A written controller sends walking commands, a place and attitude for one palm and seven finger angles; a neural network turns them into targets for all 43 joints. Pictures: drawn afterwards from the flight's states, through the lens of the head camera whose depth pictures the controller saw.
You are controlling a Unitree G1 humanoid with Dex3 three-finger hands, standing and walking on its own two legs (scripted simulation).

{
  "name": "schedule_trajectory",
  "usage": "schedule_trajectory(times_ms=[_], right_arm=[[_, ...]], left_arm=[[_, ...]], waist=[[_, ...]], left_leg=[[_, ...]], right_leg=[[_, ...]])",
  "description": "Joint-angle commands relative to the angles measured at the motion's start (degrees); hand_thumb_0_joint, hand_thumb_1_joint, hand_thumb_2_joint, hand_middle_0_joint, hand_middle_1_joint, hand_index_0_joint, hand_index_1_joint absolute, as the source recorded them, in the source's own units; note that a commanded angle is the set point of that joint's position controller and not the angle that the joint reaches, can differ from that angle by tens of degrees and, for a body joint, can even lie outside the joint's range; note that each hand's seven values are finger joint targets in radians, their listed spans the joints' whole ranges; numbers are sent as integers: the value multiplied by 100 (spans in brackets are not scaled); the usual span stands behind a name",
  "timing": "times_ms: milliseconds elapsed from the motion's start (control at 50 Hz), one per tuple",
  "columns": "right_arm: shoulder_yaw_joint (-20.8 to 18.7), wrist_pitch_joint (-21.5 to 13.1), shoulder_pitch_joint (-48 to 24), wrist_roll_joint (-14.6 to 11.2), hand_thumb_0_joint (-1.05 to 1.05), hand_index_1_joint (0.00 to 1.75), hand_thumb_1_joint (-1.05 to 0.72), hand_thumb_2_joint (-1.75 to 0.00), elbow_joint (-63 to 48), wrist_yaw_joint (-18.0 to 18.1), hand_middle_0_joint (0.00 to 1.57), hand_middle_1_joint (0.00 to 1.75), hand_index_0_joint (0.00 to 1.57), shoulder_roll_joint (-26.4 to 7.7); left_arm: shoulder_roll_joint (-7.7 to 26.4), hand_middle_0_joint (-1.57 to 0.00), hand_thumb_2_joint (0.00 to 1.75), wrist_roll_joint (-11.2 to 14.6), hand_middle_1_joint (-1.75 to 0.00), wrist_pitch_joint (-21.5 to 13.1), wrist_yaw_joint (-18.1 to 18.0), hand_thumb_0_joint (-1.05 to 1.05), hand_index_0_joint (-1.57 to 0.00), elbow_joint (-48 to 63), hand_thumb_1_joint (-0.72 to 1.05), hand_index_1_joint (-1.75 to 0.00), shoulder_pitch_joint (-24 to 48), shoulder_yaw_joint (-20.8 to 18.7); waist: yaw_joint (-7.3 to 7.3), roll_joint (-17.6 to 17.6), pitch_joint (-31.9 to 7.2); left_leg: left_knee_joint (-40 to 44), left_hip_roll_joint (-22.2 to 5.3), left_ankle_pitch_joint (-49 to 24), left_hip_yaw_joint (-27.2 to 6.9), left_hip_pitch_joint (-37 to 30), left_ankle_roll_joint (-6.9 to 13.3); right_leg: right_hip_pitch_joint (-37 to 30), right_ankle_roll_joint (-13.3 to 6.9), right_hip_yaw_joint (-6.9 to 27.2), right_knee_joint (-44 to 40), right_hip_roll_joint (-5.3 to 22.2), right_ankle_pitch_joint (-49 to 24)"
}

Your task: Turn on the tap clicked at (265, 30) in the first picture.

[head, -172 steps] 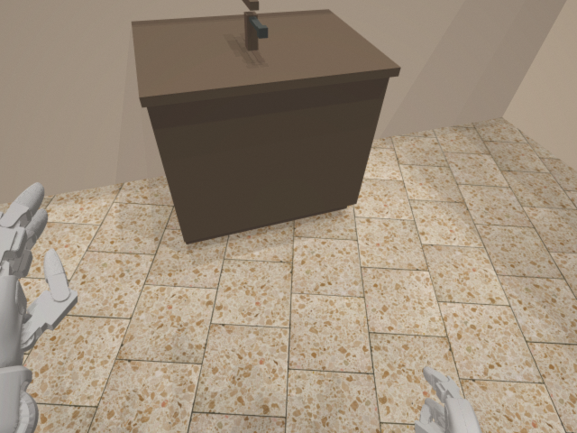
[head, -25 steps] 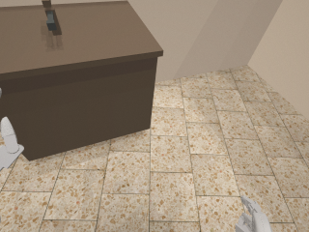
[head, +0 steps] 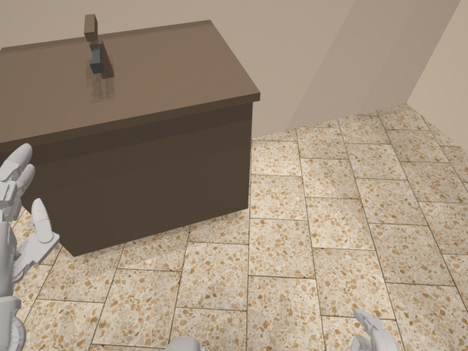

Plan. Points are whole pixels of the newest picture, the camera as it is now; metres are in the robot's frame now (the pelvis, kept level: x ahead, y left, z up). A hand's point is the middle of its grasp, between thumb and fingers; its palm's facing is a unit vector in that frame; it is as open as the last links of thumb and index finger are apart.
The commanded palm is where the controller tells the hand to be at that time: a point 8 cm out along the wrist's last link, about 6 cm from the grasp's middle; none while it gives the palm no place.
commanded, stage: take the last steps up to it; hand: left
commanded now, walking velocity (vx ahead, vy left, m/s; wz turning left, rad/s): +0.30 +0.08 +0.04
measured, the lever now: (96, 66) +0.77 +0.42 +0.09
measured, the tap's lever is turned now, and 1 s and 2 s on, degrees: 0 0 0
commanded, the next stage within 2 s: come to a stop and stand still in 1.46 s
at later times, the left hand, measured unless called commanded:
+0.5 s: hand (68, 167) +0.32 +0.26 +0.18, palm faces +0.39 -0.80 -0.45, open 7.5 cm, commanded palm +0.27 +0.30 +0.18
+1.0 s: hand (83, 113) +0.44 +0.28 +0.18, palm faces +0.43 -0.82 -0.37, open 7.5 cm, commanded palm +0.38 +0.32 +0.18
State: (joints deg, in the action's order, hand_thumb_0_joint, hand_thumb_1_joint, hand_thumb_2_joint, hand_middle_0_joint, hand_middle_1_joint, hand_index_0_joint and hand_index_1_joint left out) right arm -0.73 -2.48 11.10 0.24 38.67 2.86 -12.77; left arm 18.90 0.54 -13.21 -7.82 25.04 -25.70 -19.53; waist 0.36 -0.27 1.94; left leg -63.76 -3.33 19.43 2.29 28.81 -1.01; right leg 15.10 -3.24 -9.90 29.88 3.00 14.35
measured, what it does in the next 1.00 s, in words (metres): walks ahead: left foot, then right foot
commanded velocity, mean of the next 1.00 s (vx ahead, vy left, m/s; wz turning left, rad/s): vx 0.29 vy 0.05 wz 0.00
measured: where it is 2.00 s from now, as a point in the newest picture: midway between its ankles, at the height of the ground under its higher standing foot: (242, 323)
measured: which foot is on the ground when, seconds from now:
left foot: up 0.00-0.20, down 0.22-0.54, up 0.56-0.88, down 0.90-1.00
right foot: down 0.00-0.22, up 0.24-0.50, down 0.52-0.90, up 0.92-1.00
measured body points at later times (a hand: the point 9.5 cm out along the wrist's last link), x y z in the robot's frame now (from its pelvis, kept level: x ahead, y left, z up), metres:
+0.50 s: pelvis +0.11 +0.03 -0.01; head +0.13 +0.02 +0.44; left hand +0.30 +0.30 +0.20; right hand +0.26 -0.16 -0.11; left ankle +0.08 +0.17 -0.74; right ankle +0.16 -0.07 -0.72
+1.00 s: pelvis +0.22 +0.04 -0.01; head +0.23 +0.06 +0.44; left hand +0.42 +0.33 +0.20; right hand +0.38 -0.21 -0.08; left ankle +0.24 +0.16 -0.74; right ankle +0.17 -0.06 -0.68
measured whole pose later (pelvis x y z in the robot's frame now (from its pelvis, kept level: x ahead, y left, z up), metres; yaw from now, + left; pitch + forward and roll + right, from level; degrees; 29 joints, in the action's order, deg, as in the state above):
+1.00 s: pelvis +0.22 +0.04 -0.01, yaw -1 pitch -1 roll +1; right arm -1.9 -4.4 11.2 -0.4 33.9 4.3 -10.9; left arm 23.0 1.3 -13.5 -10.3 28.6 -23.2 -22.6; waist 0.8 3.1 2.4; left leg -32.9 -3.6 15.5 8.3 16.1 0.8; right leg 21.1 -0.3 -4.3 58.2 2.3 30.0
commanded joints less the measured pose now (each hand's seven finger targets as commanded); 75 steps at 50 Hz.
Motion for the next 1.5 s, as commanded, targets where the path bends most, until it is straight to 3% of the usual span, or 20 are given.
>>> schedule_trajectory(times_ms=[0, 160, 200, 240, 340, 460, 480, 520, 540, 660, 820, 860, 880, 920, 1040, 1180, 1200, 1240, 1360, 1480], right_arm=[[-159, -352, -479, 21, 0, 30, -90, -90, -1053, 60, 20, 30, 20, -404], [-306, -486, -156, -13, 0, 30, -90, -90, -1271, 221, 20, 30, 20, -483], [-374, -466, -143, -71, 0, 30, -90, -90, -1309, 209, 20, 30, 20, -712], [-266, -547, -245, -4, 0, 30, -90, -90, -1195, 170, 20, 30, 20, -553], [-255, -626, -264, -92, 0, 30, -90, -90, -1088, 46, 20, 30, 20, -522], [-139, -603, -341, -37, 0, 30, -90, -90, -1086, 75, 20, 30, 20, -440], [-146, -564, -360, -57, 0, 30, -90, -90, -1056, 97, 20, 30, 20, -387], [-122, -511, -497, -79, 0, 30, -90, -90, -1180, 81, 20, 30, 20, -222], [-138, -518, -534, -33, 0, 30, -90, -90, -1105, 59, 20, 30, 20, -299], [-69, -324, -626, -35, 0, 30, -90, -90, -1000, 39, 20, 30, 20, -322], [-240, -464, -337, 5, 0, 30, -90, -90, -1306, 135, 20, 30, 20, -398], [-306, -441, -194, -44, 0, 30, -90, -90, -1339, 200, 20, 30, 20, -540], [-345, -425, -229, -72, 0, 30, -90, -90, -1375, 179, 20, 30, 20, -658], [-225, -468, -333, -18, 0, 30, -90, -90, -1293, 141, 20, 30, 20, -522], [-264, -601, -195, -100, 0, 30, -90, -90, -1183, 33, 20, 30, 20, -547], [-158, -625, -311, -75, 0, 30, -90, -90, -1118, 108, 20, 30, 20, -447], [-161, -593, -282, -82, 0, 30, -90, -90, -1086, 109, 20, 30, 20, -386], [-90, -561, -450, -61, 0, 30, -90, -90, -1173, 84, 20, 30, 20, -226], [-49, -337, -597, -21, 0, 30, -90, -90, -988, 24, 20, 30, 20, -252], [-167, -351, -513, 4, 0, 30, -90, -90, -1291, 51, 20, 30, 20, -316]], left_arm=[[1325, -20, 90, 40, -30, -436, -179, 0, -20, 1479, 90, -30, 282, -869], [1092, -20, 90, 83, -30, -321, -369, 0, -20, 1827, 90, -30, 356, -697], [1000, -20, 90, 95, -30, -405, -360, 0, -20, 1802, 90, -30, 545, -639], [1357, -20, 90, 7, -30, -438, -275, 0, -20, 1239, 90, -30, 566, -802], [1089, -20, 90, 38, -30, -401, -184, 0, -20, 1912, 90, -30, 306, -635], [1177, -20, 90, 59, -30, -258, -214, 0, -20, 1476, 90, -30, 212, -823], [1269, -20, 90, 44, -30, -233, -221, 0, -20, 1290, 90, -30, 240, -907], [1493, -20, 90, 35, -30, -164, -242, 0, -20, 1130, 90, -30, 421, -1059], [1394, -20, 90, 79, -30, -159, -214, 0, -20, 997, 90, -30, 561, -1030], [1189, -20, 90, 45, -30, -401, -144, 0, -20, 1315, 90, -30, 445, -793], [1249, -20, 90, 92, -30, -310, -383, 0, -20, 2043, 90, -30, 274, -859], [1211, -20, 90, 102, -30, -355, -381, 0, -20, 2003, 90, -30, 329, -837], [1132, -20, 90, 115, -30, -386, -376, 0, -20, 1982, 90, -30, 377, -793], [1386, -20, 90, 66, -30, -406, -314, 0, -20, 1370, 90, -30, 443, -901], [980, -20, 90, 89, -30, -310, -166, 0, -20, 1728, 90, -30, 155, -626], [1178, -20, 90, 57, -30, -229, -238, 0, -20, 1423, 90, -30, 340, -809], [1279, -20, 90, 18, -30, -224, -254, 0, -20, 1326, 90, -30, 428, -873], [1458, -20, 90, 30, -30, -146, -268, 0, -20, 1154, 90, -30, 531, -969], [1282, -20, 90, 28, -30, -405, -218, 0, -20, 1259, 90, -30, 125, -987], [1218, -20, 90, 113, -30, -374, -323, 0, -20, 1706, 90, -30, -250, -989]], waist=[[-59, 657, -542], [-1, 105, -879], [66, -1803, -866], [61, -1477, -583], [-63, -1407, -565], [-61, -968, -705], [-107, -409, -874], [-154, 1985, -940], [-116, 1492, -804], [-6, 713, -530], [-123, 297, -942], [19, -640, -1013], [26, -1793, -1013], [50, -1678, -623], [-31, -1227, -584], [-71, -834, -774], [-70, -230, -888], [-142, 1738, -918], [-12, 682, -812], [-198, 752, -960]], left_leg=[[1432, -232, -320, 268, -43, 19], [3940, 49, -644, 679, -2045, 151], [4430, -1575, -1479, -1796, -3243, 962], [4754, -2149, -1852, -2675, -2870, 1496], [4495, -1301, -1701, -547, -2201, 1125], [3675, -1091, -1154, -14, -1408, 687], [2814, -902, -904, 210, -1105, 574], [-135, 261, 1305, 500, 1011, 132], [-835, 63, 1135, -232, 1122, 87], [602, -336, 57, -6, 172, -12], [3598, 154, -773, 828, -1526, 89], [4138, -365, -863, 42, -2559, 376], [4297, -1438, -1605, -1500, -3280, 889], [4820, -2131, -1532, -2526, -2714, 1462], [4548, -1252, -1883, -463, -2023, 1063], [3552, -1015, -1129, 109, -1525, 606], [2664, -756, -771, 352, -1173, 472], [20, 298, 1418, 322, 706, 103], [606, -145, 282, 31, 169, -64], [2597, 115, -173, 588, -511, 39]], right_leg=[[-405, -509, 1218, -1630, 1500, 101], [-456, -107, 866, 21, 888, 60], [1512, 374, 216, 2292, -72, 1614], [2285, 354, 766, 3741, 71, 2056], [1596, 446, 424, 2413, 178, 915], [-452, 447, -178, 20, -258, 142], [-1015, 336, 164, -372, -47, 29], [-1983, -765, 3809, -1287, 2048, -685], [-1627, -877, 3916, -1442, 2316, -369], [-401, -528, 1390, -1298, 1476, -1025], [-808, -347, 1179, -590, 1096, -497], [-27, 10, 785, 824, 608, -275], [1213, 301, 359, 2038, 7, 1067], [2009, 302, 815, 3583, 9, 2084], [1345, 441, 422, 2257, 109, 758], [-520, 454, -98, -213, -227, 21], [-977, 274, 449, -524, 156, -262], [-1701, -788, 3633, -1215, 2159, -1501], [-1098, -504, 1330, -838, 1484, -2994], [-1374, -485, 1253, -772, 1373, -2766]])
